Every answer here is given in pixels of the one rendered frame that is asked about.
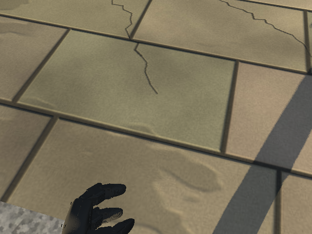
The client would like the left robot hand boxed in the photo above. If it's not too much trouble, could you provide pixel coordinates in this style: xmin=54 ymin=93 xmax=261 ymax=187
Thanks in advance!
xmin=60 ymin=182 xmax=135 ymax=234

